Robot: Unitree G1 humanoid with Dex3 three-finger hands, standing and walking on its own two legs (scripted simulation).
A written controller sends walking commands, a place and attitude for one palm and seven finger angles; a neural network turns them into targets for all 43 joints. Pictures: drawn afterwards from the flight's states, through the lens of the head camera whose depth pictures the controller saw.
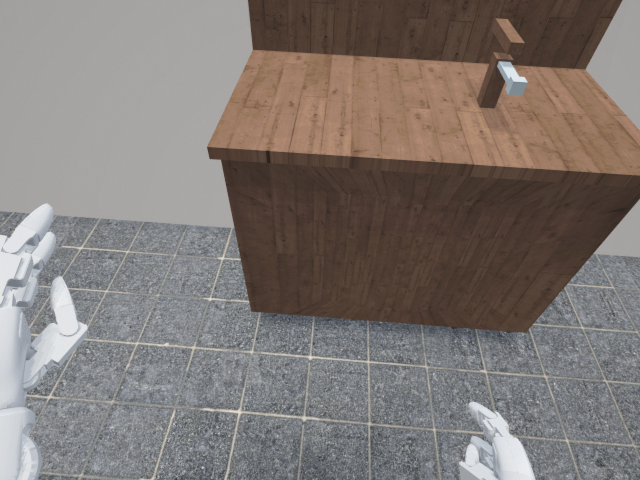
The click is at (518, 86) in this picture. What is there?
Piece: tap's lever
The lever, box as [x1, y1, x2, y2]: [505, 76, 527, 95]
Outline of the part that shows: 510,76 505,89 507,93 521,95 526,85 526,80 524,77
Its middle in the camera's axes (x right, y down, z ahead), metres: +0.39 -0.31 +0.78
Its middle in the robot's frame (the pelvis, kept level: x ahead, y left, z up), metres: +0.83 -0.34 +0.12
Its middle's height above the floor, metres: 0.89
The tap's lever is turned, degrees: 0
